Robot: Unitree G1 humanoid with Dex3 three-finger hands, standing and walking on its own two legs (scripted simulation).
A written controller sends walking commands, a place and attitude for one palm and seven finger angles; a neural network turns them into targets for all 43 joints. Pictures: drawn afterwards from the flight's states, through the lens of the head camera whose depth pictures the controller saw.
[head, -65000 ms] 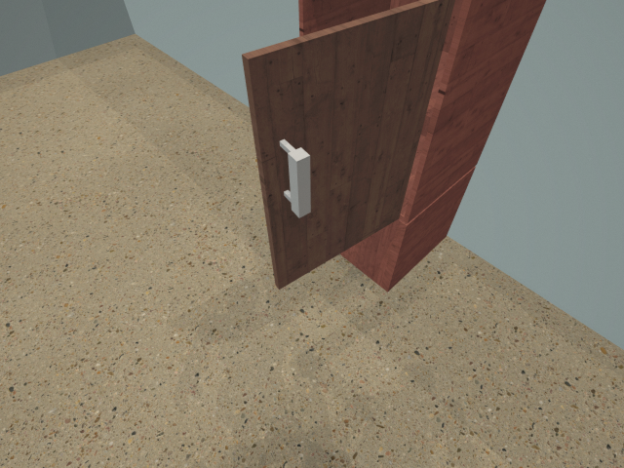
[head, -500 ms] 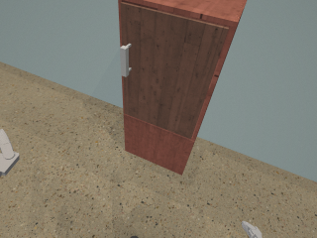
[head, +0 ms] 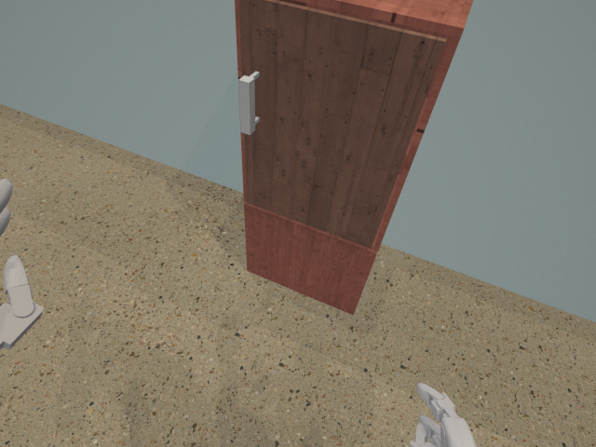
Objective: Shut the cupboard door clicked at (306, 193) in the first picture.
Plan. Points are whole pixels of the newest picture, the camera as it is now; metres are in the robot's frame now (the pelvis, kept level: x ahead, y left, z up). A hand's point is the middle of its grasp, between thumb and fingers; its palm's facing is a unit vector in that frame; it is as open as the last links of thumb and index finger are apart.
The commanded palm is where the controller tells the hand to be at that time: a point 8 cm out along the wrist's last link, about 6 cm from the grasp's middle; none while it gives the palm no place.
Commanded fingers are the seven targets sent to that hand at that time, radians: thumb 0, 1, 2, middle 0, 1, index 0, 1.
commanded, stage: let the arm hang, fingers relaxed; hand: left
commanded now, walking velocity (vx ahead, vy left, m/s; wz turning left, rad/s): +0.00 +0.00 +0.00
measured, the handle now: (251, 102) +0.84 +0.14 +0.03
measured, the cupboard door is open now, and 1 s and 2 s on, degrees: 0 0 0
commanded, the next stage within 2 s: look to check the result in 1.18 s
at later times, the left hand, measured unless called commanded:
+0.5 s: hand out of the picture +0.03 +0.17 -0.17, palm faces +0.12 -0.98 -0.18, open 6.9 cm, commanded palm none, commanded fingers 0.00 0.90 0.90 -0.20 -0.30 -0.20 -0.30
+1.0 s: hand out of the picture -0.04 +0.14 -0.17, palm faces +0.10 -0.99 -0.13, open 7.4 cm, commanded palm none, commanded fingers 0.00 0.90 0.90 -0.20 -0.30 -0.20 -0.30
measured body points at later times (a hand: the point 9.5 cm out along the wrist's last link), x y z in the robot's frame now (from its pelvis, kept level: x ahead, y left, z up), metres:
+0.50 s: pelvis +0.00 -0.01 +0.00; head +0.01 +0.00 +0.45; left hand +0.02 +0.22 -0.16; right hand +0.02 -0.24 -0.15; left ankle +0.03 +0.11 -0.74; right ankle +0.01 -0.09 -0.74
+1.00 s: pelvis +0.00 +0.00 +0.00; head -0.01 +0.00 +0.45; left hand -0.04 +0.19 -0.16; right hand -0.03 -0.20 -0.16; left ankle +0.03 +0.11 -0.74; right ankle +0.01 -0.09 -0.74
